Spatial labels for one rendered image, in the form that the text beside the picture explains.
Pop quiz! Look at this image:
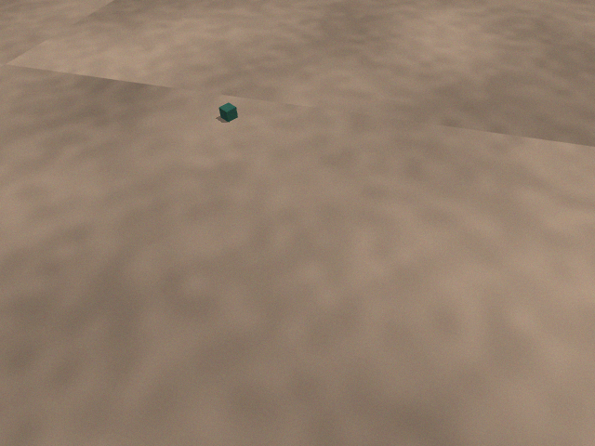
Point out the small box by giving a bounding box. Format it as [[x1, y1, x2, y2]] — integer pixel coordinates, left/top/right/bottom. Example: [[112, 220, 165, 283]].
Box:
[[219, 103, 238, 122]]

